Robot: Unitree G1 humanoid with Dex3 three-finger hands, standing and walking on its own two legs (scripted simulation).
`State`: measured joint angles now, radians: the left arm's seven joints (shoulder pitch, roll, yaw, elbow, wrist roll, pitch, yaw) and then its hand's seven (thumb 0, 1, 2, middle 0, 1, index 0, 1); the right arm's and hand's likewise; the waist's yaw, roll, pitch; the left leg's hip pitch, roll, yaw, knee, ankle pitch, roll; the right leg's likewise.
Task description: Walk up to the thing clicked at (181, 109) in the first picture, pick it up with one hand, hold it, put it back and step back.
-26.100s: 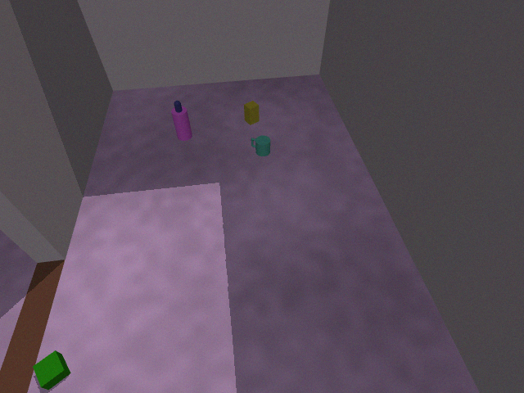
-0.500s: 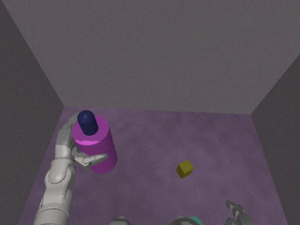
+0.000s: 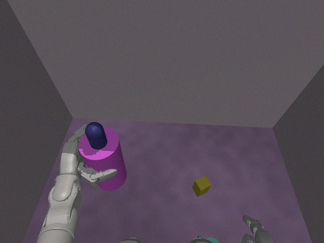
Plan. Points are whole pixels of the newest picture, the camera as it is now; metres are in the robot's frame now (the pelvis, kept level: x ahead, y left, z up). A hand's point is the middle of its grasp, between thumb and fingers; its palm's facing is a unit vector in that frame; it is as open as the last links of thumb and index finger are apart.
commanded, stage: hold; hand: left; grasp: from the side
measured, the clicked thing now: (103, 155) +0.32 +0.16 +0.02
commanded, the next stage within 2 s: crouch in 1.98 s
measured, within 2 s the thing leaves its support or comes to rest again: neither
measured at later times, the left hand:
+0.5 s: hand (98, 157) +0.31 +0.17 +0.03, palm faces +0.05 -1.00 -0.03, open 11.9 cm
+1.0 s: hand (97, 158) +0.30 +0.17 +0.03, palm faces +0.05 -1.00 -0.04, open 11.9 cm
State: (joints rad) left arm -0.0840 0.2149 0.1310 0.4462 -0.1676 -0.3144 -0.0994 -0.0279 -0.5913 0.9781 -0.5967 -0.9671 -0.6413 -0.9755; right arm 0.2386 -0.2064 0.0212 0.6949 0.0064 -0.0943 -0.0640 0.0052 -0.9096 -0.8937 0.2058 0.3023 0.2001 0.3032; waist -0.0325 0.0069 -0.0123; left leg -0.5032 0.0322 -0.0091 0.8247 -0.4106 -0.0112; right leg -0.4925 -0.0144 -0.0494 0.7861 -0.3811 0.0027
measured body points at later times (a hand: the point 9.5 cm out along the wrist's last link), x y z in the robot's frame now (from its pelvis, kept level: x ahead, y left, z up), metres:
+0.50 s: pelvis +0.00 +0.00 +0.00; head +0.03 +0.01 +0.45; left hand +0.30 +0.22 +0.04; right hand +0.12 -0.24 -0.10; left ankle +0.01 +0.12 -0.71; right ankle +0.01 -0.12 -0.71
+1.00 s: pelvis +0.00 +0.00 +0.00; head +0.03 +0.01 +0.45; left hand +0.30 +0.22 +0.04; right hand +0.13 -0.24 -0.10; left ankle +0.01 +0.12 -0.71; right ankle +0.01 -0.12 -0.71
